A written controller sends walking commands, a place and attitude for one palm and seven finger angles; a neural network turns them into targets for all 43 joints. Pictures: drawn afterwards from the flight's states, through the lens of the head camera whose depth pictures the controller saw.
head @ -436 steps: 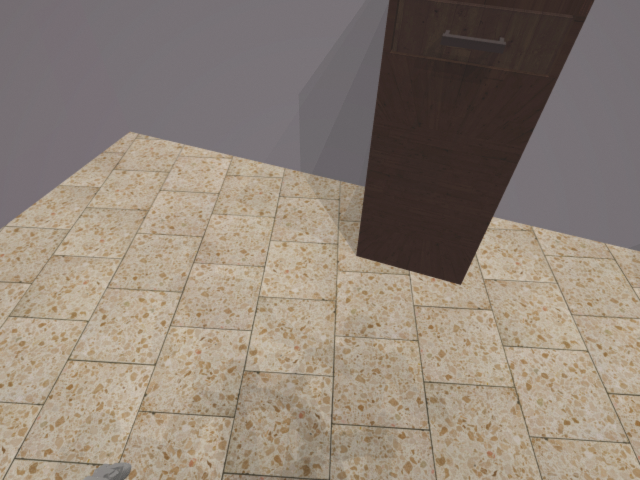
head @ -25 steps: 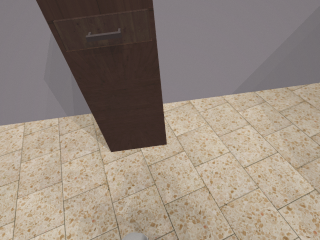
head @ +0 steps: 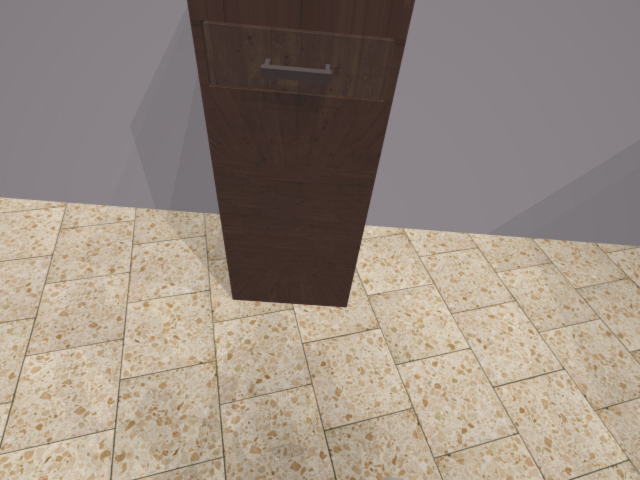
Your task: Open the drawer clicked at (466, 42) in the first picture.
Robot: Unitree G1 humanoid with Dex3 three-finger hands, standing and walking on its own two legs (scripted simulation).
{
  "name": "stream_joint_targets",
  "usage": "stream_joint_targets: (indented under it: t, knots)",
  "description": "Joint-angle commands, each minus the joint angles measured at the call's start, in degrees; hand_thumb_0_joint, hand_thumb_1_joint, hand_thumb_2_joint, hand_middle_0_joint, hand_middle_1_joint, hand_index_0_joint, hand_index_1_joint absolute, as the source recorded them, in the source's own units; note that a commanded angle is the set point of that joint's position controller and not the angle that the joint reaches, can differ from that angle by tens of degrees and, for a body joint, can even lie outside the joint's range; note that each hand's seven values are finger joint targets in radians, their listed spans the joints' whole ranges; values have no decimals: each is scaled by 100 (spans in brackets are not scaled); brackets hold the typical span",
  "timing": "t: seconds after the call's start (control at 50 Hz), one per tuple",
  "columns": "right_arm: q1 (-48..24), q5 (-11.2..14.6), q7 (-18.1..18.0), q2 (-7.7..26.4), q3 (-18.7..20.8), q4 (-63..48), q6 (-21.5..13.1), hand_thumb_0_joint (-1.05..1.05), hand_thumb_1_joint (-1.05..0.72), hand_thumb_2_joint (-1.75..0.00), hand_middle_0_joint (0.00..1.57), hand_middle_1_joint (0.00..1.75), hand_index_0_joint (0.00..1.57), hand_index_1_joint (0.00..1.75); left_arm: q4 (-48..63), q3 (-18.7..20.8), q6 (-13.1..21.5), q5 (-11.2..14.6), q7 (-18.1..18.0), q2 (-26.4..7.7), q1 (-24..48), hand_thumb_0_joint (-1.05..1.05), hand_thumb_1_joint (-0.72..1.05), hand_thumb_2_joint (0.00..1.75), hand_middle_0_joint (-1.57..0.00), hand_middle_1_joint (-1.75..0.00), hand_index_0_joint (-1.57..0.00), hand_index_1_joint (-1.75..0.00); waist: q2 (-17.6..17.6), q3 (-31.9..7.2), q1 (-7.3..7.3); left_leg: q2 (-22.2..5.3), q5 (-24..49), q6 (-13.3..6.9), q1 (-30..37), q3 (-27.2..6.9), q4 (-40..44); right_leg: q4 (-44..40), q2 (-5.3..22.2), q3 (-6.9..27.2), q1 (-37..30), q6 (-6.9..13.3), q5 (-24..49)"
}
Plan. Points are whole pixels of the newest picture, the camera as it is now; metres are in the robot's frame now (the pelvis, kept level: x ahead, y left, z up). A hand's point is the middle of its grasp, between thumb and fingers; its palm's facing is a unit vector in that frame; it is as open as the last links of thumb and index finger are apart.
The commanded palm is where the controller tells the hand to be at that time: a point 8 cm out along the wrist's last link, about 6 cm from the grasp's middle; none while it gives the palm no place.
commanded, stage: take the last steps up to it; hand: left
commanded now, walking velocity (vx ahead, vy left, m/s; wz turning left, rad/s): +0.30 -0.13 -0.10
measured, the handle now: (297, 69) +0.85 +0.13 +0.13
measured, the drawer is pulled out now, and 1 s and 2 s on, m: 0.00 0.00 0.00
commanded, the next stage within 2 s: come to a stop and stand still in 0.76 s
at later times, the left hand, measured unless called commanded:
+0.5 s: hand (274, 422) +0.24 +0.08 -0.17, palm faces -0.01 -0.97 -0.23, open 7.2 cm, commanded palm none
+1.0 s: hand (280, 408) +0.27 +0.08 -0.18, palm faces +0.07 -0.99 -0.14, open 7.4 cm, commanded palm none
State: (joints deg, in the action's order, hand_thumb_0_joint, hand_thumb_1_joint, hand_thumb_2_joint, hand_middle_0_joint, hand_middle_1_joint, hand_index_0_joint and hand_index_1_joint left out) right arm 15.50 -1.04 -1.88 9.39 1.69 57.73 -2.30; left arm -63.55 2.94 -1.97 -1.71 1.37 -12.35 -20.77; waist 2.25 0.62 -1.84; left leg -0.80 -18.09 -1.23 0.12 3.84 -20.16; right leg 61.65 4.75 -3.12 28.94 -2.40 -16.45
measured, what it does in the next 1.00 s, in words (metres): walks ahead: right foot, then left foot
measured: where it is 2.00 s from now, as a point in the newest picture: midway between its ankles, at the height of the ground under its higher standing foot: outside the picture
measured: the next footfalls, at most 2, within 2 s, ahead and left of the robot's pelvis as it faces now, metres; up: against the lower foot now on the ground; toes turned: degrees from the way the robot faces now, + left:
right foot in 0.28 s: +0.24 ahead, -0.18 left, +0.00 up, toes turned -10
left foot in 0.82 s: +0.38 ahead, +0.03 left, +0.00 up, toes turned +9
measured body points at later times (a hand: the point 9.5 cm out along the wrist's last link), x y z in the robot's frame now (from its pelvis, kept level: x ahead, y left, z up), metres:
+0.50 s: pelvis +0.16 -0.10 -0.01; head +0.17 -0.12 +0.44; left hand +0.25 +0.14 -0.15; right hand +0.14 -0.33 -0.17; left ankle +0.16 +0.05 -0.65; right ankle +0.20 -0.17 -0.74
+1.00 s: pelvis +0.32 -0.08 -0.01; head +0.34 -0.07 +0.44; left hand +0.27 +0.13 -0.17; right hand +0.39 -0.31 -0.15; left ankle +0.34 +0.02 -0.74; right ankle +0.29 -0.20 -0.70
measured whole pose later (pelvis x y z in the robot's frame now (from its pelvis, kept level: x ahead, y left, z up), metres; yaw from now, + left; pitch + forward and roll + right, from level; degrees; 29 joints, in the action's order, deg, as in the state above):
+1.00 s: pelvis +0.32 -0.08 -0.01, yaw +0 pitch -2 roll +0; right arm 9.2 -0.7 -2.8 8.6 1.9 59.6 -2.4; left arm -65.7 1.4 0.1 -0.7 -1.1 -7.3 -19.2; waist 1.4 3.8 -1.5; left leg -1.9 -13.1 -2.1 -12.5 9.0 -27.2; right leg 51.1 4.0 -4.0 19.9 -1.0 -25.2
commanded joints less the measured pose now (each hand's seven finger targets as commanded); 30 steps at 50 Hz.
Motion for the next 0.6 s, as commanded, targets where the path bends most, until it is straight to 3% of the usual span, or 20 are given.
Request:
stream_joint_targets:
  t: [0.0, 0.1, 0.12, 0.16, 0.18, 0.2, 0.22, 0.24, 0.26, 0.28, 0.3, 0.32, 0.34, 0.38, 0.42, 0.48, 0.58]
  knots:
    - [679, -2, -45, 814, 147, 57, -102, 0, -90, -90, 20, 30, 20, 30, 550, 63, 130, 22, 21, -213, 549, 0, 90, 90, -20, -30, -20, -30, -844, 946, 263, -1574, 1897, -655, -193, -729, 998, 225, 190, 132, 1236, -63, 439]
    - [1087, -68, -86, 860, 172, 282, -132, 0, -90, -90, 20, 30, 20, 30, 850, 10, 164, 55, 82, -116, 1425, 0, 90, 90, -20, -30, -20, -30, -1088, 991, 456, -1678, 2873, -667, 289, -540, 724, -1008, 260, -59, 1349, 38, 497]
    - [1152, -87, -84, 869, 176, 329, -127, 0, -90, -90, 20, 30, 20, 30, 913, 0, 185, 68, 92, -105, 1619, 0, 90, 90, -20, -30, -20, -30, -1131, 1012, 522, -1677, 2998, -642, 247, -500, 649, -1389, 215, -138, 1126, 92, 416]
    - [1136, -120, -61, 943, 196, 391, -106, 0, -90, -90, 20, 30, 20, 30, 911, 1, 239, 98, 97, -106, 1678, 0, 90, 90, -20, -30, -20, -30, -1108, 865, 496, -1655, 3294, -582, 42, -409, 471, -2052, 25, -346, 349, 218, 242]
    - [1114, -110, -55, 1010, 206, 411, -102, 0, -90, -90, 20, 30, 20, 30, 882, 11, 269, 100, 91, -101, 1534, 0, 90, 90, -20, -30, -20, -30, -1199, 751, 401, -1651, 3859, -567, -50, -310, 248, -2284, -128, -471, -95, 293, 175]
    - [1045, -90, -54, 1068, 218, 428, -95, 0, -90, -90, 20, 30, 20, 30, 757, 34, 306, 104, 76, -178, 1157, 0, 90, 90, -20, -30, -20, -30, -1082, 532, 213, -1623, 4434, -515, -122, -220, -187, -2493, -282, -554, -718, 378, 239]
    - [990, -55, -42, 1112, 229, 439, -91, 0, -90, -90, 20, 30, 20, 30, 542, 69, 363, 89, 57, -281, 511, 0, 90, 90, -20, -30, -20, -30, -959, 141, -85, -1452, 4680, -371, -205, -62, -911, -2890, -445, -659, -1573, 436, 581]
    - [980, -9, -2, 1052, 227, 443, -101, 0, -90, -90, 20, 30, 20, 30, 270, 147, 450, 56, 24, -541, -286, 0, 90, 90, -20, -30, -20, -30, -627, -329, -433, -1179, 4190, -176, -820, 86, -1964, -3192, -375, -497, -2859, 523, 952]
    - [1212, 71, 68, 722, 178, 402, -105, 0, -90, -90, 20, 30, 20, 30, 78, 312, 538, 4, -72, -1153, -1017, 0, 90, 90, -20, -30, -20, -30, 744, -1125, -695, -614, 1799, 63, -2214, 395, -3783, -3445, 1054, 1181, -4368, 1007, 1203]
    - [1206, 110, 38, 465, 133, 208, -96, 0, -90, -90, 20, 30, 20, 30, -10, 368, 515, 101, -121, -1522, -1319, 0, 90, 90, -20, -30, -20, -30, 1388, -1575, -587, -4, -1645, 117, -2931, -30, -5425, -4003, 2142, 2962, -4529, 1481, 1966]
    - [825, 135, 36, 529, 150, 133, -63, 0, -90, -90, 20, 30, 20, 30, 100, 338, 466, 155, -156, -1431, -941, 0, 90, 90, -20, -30, -20, -30, 721, -1026, -578, -282, -1509, -29, -3228, -492, -5916, -4380, 2113, 2718, -3916, 1616, 1193]
    - [562, 113, 90, 466, 171, 144, -43, 0, -90, -90, 20, 30, 20, 30, 216, 277, 474, 131, -158, -1218, -392, 0, 90, 90, -20, -30, -20, -30, 635, -566, -431, -503, -1016, -48, -3260, -496, -6077, -4689, 1885, 2631, -2975, 1476, -142]
    - [474, 47, 110, 456, 200, 141, -10, 0, -90, -90, 20, 30, 20, 30, 370, 199, 473, 126, -177, -942, 136, 0, 90, 90, -20, -30, -20, -30, 209, -73, -189, -656, -575, -41, -3323, -538, -6003, -4866, 1717, 2306, -2210, 1320, -791]
    - [718, -49, 142, 260, 185, 278, 111, 0, -90, -90, 20, 30, 20, 30, 515, 70, 513, 93, -213, -524, 758, 0, 90, 90, -20, -30, -20, -30, -46, 224, 229, -810, -43, 50, -2893, -452, -5484, -5039, 1341, 1242, -1242, 1018, -557]
    - [1032, -78, 164, 144, 171, 365, 226, 0, -90, -90, 20, 30, 20, 30, 510, -6, 565, 73, -214, -341, 798, 0, 90, 90, -20, -30, -20, -30, 300, 331, 436, -772, 244, 144, -2709, -327, -5050, -5205, 1068, 582, -832, 889, -183]
    - [907, -89, 202, 115, 191, 286, 264, 0, -90, -90, 20, 30, 20, 30, 405, -5, 626, 59, -229, -199, 571, 0, 90, 90, -20, -30, -20, -30, 392, 428, 452, -779, 523, 254, -2834, -209, -4440, -5345, 958, 360, -835, 971, 76]
    - [-11, -52, 286, 118, 189, -38, 175, 0, -90, -90, 20, 30, 20, 30, 243, 0, 689, 55, -231, -285, 128, 0, 90, 90, -20, -30, -20, -30, 123, 602, 211, -795, 616, 299, -3231, -101, -3159, -5344, 1085, 496, -1582, 1215, 497]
